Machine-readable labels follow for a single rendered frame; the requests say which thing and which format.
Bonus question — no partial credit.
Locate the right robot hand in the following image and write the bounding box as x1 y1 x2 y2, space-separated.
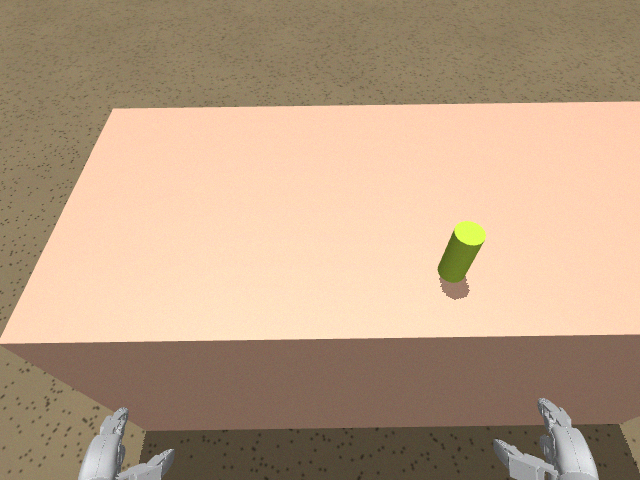
493 398 599 480

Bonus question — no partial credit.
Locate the can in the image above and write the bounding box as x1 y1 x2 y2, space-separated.
438 221 486 283

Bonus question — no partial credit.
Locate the left robot hand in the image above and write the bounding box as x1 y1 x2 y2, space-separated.
78 407 175 480

